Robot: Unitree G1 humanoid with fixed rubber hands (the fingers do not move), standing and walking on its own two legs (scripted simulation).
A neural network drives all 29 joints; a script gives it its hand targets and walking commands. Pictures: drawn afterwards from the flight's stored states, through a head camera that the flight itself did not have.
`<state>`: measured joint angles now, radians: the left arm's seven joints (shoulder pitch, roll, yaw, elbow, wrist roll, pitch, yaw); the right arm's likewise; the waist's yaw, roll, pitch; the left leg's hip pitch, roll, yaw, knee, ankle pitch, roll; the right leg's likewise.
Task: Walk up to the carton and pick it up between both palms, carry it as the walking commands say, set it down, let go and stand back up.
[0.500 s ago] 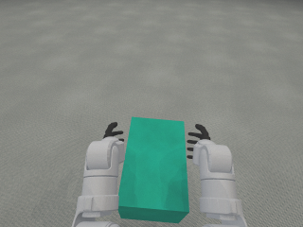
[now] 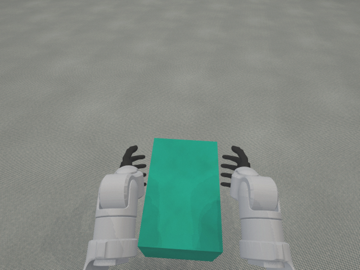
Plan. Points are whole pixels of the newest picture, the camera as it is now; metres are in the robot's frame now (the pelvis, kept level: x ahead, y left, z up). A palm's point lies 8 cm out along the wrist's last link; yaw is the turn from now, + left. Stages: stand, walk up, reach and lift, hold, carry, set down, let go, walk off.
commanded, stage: carry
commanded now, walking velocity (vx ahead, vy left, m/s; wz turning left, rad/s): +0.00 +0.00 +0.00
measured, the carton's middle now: (182, 197) +0.32 +0.01 -0.02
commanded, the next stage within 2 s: none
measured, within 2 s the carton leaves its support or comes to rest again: neither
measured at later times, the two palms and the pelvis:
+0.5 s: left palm (122, 174) +0.32 +0.14 +0.08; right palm (235, 173) +0.32 -0.11 +0.08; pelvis +0.01 +0.02 +0.00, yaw +0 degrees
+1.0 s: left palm (116, 176) +0.32 +0.15 +0.07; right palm (229, 173) +0.32 -0.09 +0.08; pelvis +0.01 +0.03 +0.00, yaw +0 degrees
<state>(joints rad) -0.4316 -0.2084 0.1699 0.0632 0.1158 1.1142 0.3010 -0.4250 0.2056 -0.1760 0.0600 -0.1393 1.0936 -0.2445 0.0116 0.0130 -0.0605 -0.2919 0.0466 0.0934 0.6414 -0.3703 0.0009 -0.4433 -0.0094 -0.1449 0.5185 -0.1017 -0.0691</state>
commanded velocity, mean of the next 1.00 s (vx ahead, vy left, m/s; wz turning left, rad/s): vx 0.00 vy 0.00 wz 0.00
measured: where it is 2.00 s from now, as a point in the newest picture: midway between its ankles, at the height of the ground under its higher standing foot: outside the picture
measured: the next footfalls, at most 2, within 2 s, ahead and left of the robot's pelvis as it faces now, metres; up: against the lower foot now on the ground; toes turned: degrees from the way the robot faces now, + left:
none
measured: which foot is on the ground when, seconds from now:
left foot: down 0.00-1.00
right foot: down 0.00-1.00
